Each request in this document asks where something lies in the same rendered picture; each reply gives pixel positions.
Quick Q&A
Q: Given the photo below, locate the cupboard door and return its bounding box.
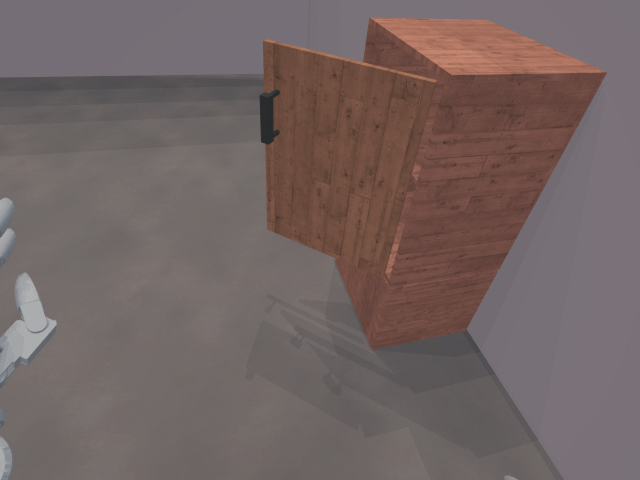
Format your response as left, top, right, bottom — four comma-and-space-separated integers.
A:
263, 39, 437, 278

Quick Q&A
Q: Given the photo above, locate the robot left hand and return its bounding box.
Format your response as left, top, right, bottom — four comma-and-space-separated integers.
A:
0, 198, 57, 388

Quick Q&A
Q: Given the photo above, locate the handle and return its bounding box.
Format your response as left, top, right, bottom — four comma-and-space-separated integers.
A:
260, 90, 280, 145

